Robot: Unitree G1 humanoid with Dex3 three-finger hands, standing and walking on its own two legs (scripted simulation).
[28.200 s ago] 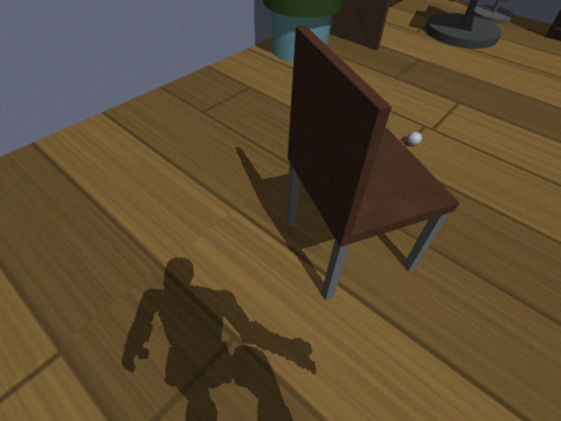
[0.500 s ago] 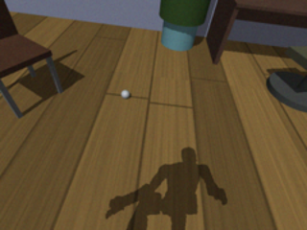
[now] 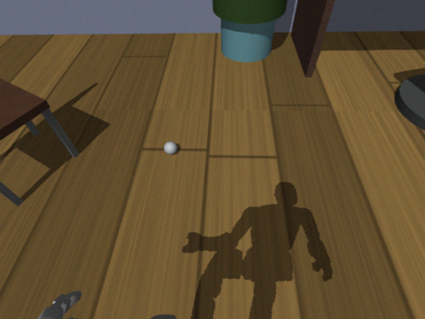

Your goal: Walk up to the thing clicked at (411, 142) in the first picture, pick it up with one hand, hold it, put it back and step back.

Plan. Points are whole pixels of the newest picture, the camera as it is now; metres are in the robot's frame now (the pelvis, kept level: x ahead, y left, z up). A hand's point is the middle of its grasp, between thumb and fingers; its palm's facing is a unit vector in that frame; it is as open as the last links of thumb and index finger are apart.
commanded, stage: walk up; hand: left
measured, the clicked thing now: (170, 147) +1.13 +0.30 -0.73
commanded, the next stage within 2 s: none
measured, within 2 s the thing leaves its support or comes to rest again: neither
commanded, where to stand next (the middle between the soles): +0.75 +0.06 m, yaw +1 degrees
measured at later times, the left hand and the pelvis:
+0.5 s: hand (88, 261) +0.27 +0.31 -0.16, palm faces -0.06 -0.94 -0.33, open 7.4 cm; pelvis +0.23 +0.04 +0.00, yaw +0 degrees
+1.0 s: hand (122, 183) +0.45 +0.26 -0.11, palm faces +0.01 -0.90 -0.44, open 7.4 cm; pelvis +0.41 -0.02 +0.00, yaw +0 degrees
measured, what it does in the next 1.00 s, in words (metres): walks ahead: left foot, then right foot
